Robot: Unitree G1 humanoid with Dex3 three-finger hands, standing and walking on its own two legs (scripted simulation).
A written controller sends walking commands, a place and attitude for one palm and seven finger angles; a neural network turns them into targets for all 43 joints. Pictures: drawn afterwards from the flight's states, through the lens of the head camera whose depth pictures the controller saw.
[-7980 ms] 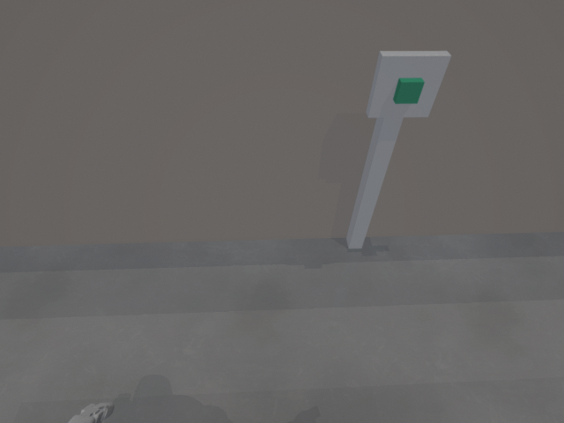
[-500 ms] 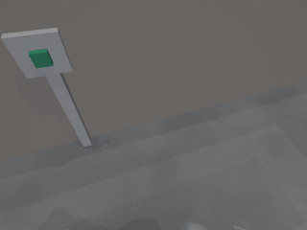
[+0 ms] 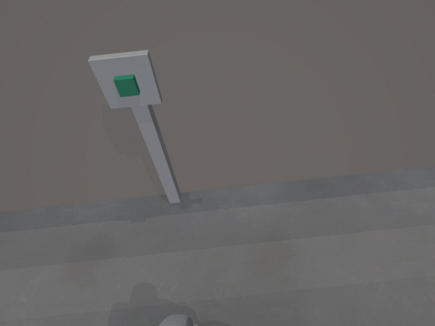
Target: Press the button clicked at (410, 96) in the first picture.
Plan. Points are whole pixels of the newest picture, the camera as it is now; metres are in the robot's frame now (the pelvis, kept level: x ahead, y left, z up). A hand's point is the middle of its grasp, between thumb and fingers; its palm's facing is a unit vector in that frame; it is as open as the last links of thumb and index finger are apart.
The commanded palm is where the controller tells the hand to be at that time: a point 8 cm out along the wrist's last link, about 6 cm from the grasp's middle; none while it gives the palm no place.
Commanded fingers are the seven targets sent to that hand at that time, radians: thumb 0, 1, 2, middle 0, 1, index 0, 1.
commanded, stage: turn to face it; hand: left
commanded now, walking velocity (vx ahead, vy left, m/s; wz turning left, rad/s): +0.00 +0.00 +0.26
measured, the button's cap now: (127, 85) +0.79 +0.33 +0.01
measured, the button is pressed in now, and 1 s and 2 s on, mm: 0 0 0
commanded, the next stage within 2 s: take the last steps up to it in 0.02 s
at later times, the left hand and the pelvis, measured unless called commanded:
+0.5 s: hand out of the picture +0.04 +0.24 -0.17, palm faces +0.15 -0.97 -0.19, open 7.4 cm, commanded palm none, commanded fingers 0.00 0.90 0.90 -0.20 -0.30 -0.20 -0.30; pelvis +0.04 +0.05 +0.00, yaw +6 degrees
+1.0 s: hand out of the picture +0.14 +0.17 -0.17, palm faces +0.21 -0.96 -0.18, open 7.3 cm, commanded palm none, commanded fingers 0.00 0.90 0.90 -0.20 -0.30 -0.20 -0.30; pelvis +0.19 +0.01 +0.00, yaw +7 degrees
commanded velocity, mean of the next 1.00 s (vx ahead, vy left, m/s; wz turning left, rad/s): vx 0.25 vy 0.01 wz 0.07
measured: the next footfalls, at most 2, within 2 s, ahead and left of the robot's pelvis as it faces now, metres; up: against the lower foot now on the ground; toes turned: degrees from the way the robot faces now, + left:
left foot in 0.20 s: +0.02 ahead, +0.15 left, +0.00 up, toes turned +8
right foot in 0.68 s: +0.21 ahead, -0.08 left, +0.00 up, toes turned -3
